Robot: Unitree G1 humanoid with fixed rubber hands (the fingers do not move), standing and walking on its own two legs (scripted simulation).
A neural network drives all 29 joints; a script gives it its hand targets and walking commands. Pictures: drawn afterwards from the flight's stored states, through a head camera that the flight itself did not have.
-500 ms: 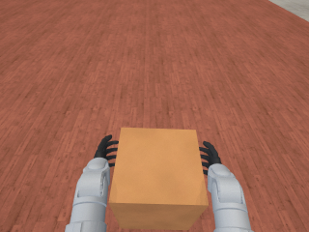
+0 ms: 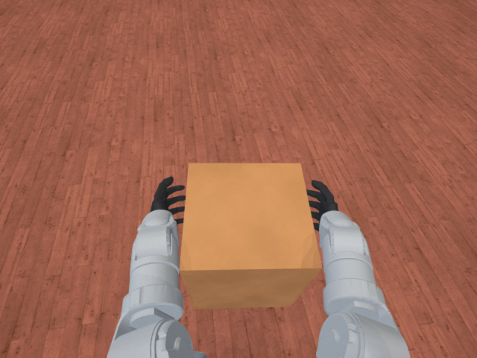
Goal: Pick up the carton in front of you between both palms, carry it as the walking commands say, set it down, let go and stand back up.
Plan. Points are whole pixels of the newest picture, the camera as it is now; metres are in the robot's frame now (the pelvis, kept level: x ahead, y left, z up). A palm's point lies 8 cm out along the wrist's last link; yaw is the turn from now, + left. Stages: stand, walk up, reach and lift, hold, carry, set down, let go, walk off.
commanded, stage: set down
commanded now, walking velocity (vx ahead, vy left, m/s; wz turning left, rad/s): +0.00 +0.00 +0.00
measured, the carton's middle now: (243, 240) +0.34 +0.01 -0.06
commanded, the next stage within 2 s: none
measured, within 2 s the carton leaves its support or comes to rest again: neither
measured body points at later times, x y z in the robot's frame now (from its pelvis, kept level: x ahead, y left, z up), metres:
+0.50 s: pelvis -0.03 -0.01 -0.12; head +0.17 +0.00 +0.28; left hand +0.37 +0.18 -0.18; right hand +0.42 -0.12 -0.19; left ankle +0.06 +0.12 -0.73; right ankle +0.04 -0.12 -0.73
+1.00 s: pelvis -0.04 -0.02 -0.24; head +0.23 -0.02 +0.12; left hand +0.39 +0.21 -0.33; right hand +0.46 -0.09 -0.35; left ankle +0.06 +0.12 -0.73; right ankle +0.04 -0.12 -0.73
